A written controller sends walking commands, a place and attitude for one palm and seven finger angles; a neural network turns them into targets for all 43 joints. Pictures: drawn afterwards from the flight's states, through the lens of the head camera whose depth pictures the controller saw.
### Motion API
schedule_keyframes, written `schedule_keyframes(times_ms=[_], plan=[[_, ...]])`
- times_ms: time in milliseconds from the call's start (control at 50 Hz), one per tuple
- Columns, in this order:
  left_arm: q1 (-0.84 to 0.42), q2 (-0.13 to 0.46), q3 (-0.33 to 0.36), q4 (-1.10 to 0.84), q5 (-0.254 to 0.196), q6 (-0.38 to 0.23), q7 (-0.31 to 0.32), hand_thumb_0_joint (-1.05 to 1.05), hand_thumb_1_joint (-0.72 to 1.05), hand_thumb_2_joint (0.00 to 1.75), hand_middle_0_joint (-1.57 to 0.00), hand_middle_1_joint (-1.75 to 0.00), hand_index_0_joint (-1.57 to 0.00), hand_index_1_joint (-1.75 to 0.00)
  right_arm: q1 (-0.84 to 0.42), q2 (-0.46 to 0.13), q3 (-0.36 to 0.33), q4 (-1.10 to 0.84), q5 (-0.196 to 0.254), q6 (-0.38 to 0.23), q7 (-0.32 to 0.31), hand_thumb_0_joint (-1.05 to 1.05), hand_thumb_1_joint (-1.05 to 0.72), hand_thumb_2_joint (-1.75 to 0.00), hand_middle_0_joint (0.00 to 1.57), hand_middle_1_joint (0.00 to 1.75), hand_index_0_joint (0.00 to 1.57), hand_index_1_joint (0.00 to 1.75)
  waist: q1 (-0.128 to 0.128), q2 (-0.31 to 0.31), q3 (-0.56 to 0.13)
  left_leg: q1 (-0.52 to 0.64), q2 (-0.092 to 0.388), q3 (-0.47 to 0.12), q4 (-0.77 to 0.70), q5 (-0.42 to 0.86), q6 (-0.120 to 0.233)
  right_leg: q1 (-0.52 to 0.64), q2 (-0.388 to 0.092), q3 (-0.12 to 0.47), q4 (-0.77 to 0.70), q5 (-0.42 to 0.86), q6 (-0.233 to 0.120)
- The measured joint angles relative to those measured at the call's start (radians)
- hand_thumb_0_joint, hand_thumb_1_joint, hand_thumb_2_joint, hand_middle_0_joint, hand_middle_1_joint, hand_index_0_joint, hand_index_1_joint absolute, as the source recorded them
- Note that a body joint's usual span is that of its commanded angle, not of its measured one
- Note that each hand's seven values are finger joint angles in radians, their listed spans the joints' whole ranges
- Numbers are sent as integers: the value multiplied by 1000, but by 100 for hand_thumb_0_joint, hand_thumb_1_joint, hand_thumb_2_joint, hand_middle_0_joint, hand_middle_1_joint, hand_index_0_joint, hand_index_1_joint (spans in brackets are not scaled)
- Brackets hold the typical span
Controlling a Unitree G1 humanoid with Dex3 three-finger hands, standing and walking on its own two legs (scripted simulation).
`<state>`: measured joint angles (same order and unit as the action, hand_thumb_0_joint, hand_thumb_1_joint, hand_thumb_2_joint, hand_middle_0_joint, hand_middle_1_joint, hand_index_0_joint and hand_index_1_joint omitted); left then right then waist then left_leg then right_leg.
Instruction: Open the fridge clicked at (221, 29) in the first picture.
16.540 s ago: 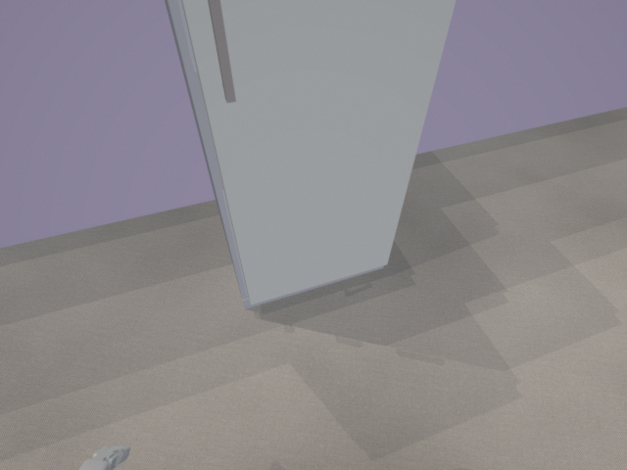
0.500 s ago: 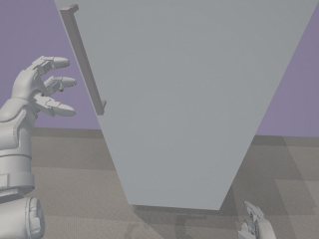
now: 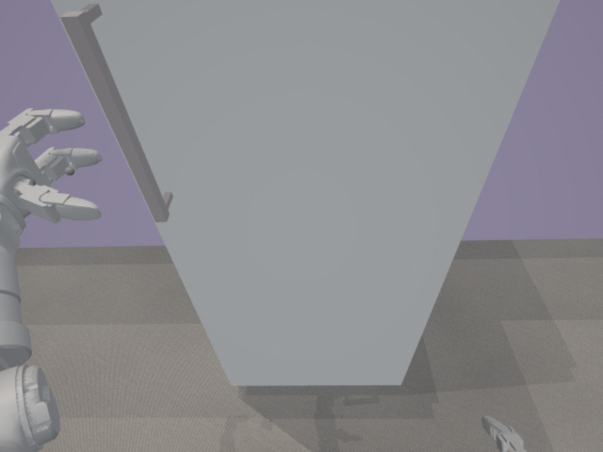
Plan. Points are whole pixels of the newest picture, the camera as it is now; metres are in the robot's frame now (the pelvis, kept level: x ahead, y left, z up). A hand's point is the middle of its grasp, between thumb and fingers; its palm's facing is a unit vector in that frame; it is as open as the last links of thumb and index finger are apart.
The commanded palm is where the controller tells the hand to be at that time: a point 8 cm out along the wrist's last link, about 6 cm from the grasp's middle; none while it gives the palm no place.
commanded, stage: move the hooked fingers beside the handle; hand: left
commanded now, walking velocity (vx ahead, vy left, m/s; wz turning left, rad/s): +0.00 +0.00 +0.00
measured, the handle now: (132, 130) +0.44 +0.23 +0.24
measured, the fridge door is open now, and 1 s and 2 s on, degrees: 0 0 0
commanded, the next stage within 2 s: none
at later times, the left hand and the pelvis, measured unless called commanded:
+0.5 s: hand (70, 164) +0.38 +0.29 +0.23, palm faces +0.09 -0.99 -0.05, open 14.0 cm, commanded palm +0.34 +0.33 +0.23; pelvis +0.01 +0.01 +0.00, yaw +0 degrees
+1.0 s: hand (73, 179) +0.37 +0.28 +0.22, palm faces +0.08 -0.99 -0.06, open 14.0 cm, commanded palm +0.34 +0.33 +0.24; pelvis +0.00 +0.01 +0.00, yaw +1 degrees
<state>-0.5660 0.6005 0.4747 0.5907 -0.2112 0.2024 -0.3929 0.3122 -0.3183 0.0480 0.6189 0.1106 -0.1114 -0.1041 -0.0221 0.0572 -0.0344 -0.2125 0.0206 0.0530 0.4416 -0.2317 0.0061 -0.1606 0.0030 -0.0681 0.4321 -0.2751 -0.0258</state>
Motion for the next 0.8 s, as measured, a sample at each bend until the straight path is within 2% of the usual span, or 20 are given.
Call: schedule_keyframes(times_ms=[100, 200, 260, 380, 540, 600, 700, 800], plan=[[-12, -10, -26, -14, -30, -4, -34, -1, -50, 30, -30, -120, -30, -120, -13, -2, 3, 9, 3, -6, -4, 2, -91, -90, 20, 30, 20, 29, 15, 2, -8, -2, -3, -8, 11, -8, 2, 6, -3, -8, 1, -6, 3], [-25, -23, -57, 10, -30, 29, -26, -1, -50, 30, -30, -120, -30, -120, -46, 3, 6, -2, 5, -8, -2, 2, -91, -90, 20, 30, 20, 29, 17, 8, -14, -14, -8, -9, 16, -11, 6, -6, -8, -8, 7, -9, 7], [-21, -36, -58, 4, -18, 32, -8, -1, -50, 30, -30, -120, -30, -120, -62, 12, 10, -14, 3, -9, 0, 1, -91, -90, 20, 30, 20, 29, 15, 6, -12, -17, -10, -6, 13, -10, 7, -11, -10, -6, 7, -9, 8], [-17, -55, -34, -54, -15, 1, 8, -1, -50, 30, -30, -120, -30, -120, -68, 30, 22, -25, -6, -10, 5, 1, -91, -90, 20, 30, 20, 30, 17, -6, -10, -2, -10, -2, 4, -12, 8, 3, -10, -1, -4, -8, 10], [9, -11, -34, -39, -23, 64, -17, -1, -50, 30, -30, -120, -30, -120, -57, 23, 18, -32, 2, 12, 11, 1, -91, -90, 20, 30, 20, 30, 20, 3, -24, -4, -14, 2, 7, -20, 12, 2, -13, 2, -3, -13, 15], [52, -26, -36, -89, -24, 66, -14, -1, -50, 30, -30, -120, -30, -120, -53, 17, 11, -32, 1, 17, 9, 1, -91, -90, 20, 30, 20, 30, 24, 4, -16, -4, -16, 1, 9, -20, 14, 4, -15, 1, -3, -13, 16], [82, -77, -33, -198, -41, 31, -4, -1, -50, 30, -30, -120, -30, -120, -54, 20, 12, -14, -6, 9, 3, 1, -91, -90, 20, 30, 20, 30, 36, -4, -8, 13, -18, -5, 5, -19, 15, 25, -17, -4, -13, -10, 18], [38, -63, -41, -163, -45, 58, 7, -1, -50, 30, -30, -120, -30, -120, -72, 31, 21, -9, -2, 4, 0, 2, -91, -90, 20, 30, 20, 30, 34, -7, -19, 18, -19, -7, 3, -15, 14, 29, -18, -6, -13, -8, 17]])
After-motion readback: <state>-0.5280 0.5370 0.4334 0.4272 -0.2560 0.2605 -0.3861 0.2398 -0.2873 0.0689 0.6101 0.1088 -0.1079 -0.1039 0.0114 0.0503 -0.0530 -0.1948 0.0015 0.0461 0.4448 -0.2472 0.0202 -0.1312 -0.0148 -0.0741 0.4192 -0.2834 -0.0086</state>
